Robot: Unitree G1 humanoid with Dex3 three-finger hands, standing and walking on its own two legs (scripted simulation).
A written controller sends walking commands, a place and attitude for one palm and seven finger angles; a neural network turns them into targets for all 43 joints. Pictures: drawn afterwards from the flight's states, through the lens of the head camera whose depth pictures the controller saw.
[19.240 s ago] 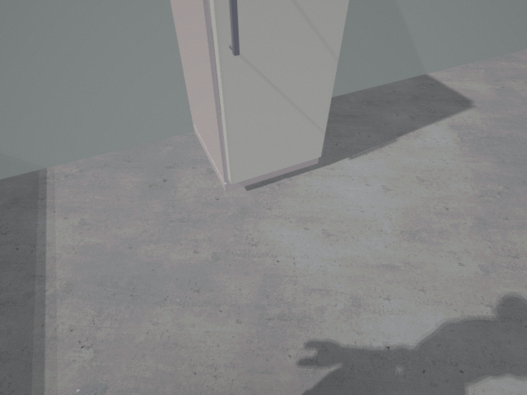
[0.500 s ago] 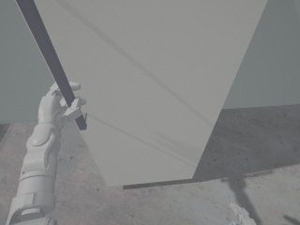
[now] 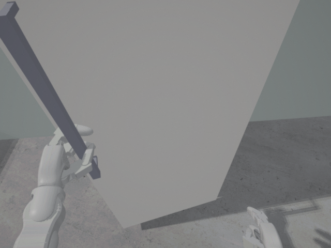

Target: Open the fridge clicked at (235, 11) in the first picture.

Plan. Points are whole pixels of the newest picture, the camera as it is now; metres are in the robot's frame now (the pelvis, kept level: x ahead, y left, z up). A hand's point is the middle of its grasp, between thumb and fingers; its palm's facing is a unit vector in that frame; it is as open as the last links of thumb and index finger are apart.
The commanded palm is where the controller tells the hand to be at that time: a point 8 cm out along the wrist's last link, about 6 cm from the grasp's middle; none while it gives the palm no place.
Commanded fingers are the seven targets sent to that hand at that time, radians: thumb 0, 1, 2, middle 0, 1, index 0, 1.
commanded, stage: walk backward, drawing the door open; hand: left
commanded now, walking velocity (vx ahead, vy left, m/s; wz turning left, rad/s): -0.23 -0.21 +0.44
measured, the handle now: (67, 118) +0.32 +0.21 +0.19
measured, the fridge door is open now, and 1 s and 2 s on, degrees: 12 48 71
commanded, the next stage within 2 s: stop walking and hold the door back in 1.76 s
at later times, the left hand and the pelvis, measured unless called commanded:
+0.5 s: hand (113, 228) +0.14 +0.10 +0.11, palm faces +0.23 -0.95 -0.22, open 6.2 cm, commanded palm +0.10 +0.14 +0.12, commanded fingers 0.00 0.90 0.90 -0.45 -1.40 -0.45 -1.40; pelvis -0.10 -0.08 -0.02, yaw +7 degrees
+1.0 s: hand out of the picture +0.05 -0.03 +0.11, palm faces +0.41 -0.90 -0.17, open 6.3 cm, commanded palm +0.01 -0.01 +0.12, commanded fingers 0.00 0.90 0.90 -0.45 -1.40 -0.45 -1.40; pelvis -0.13 -0.24 -0.01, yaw +32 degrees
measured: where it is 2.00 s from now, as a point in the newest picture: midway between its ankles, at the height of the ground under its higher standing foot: outside the picture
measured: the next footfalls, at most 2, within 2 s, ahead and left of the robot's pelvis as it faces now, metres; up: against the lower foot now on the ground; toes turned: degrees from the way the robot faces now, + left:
left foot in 0.62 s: -0.07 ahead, +0.03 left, +0.00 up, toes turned +15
right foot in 0.88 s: -0.05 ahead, -0.32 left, +0.00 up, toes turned +25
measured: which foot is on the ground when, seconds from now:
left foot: down 0.00-0.44, up 0.46-0.60, down 0.62-0.90, up 0.92-1.00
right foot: down 0.00-0.60, up 0.62-0.86, down 0.88-1.00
